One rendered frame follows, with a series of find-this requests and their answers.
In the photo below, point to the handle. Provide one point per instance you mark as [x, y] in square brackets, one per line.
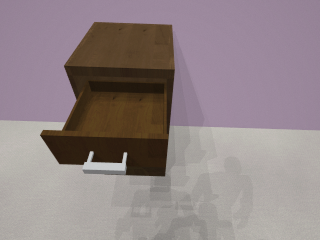
[105, 168]

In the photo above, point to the drawer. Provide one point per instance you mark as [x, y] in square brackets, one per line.
[111, 118]

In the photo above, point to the cabinet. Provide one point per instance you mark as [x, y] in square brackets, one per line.
[135, 52]

